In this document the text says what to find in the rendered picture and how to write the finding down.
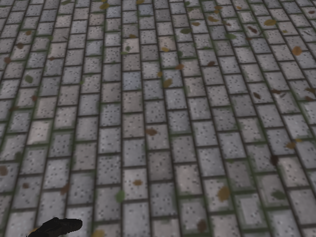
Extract left robot hand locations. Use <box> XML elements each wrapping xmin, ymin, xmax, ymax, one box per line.
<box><xmin>26</xmin><ymin>217</ymin><xmax>83</xmax><ymax>237</ymax></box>

